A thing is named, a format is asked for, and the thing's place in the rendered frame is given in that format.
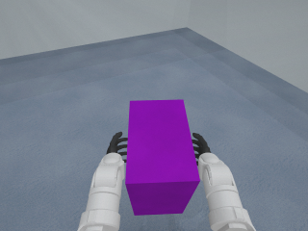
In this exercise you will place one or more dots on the carton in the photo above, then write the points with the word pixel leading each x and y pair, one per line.
pixel 161 169

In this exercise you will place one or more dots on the left robot hand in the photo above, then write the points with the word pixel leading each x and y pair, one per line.
pixel 114 147

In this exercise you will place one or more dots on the right robot hand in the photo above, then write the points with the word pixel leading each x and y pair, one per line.
pixel 202 146

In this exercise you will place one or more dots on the right robot forearm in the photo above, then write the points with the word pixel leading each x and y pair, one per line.
pixel 226 209

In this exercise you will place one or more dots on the left robot forearm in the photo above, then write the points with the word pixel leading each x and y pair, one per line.
pixel 105 193

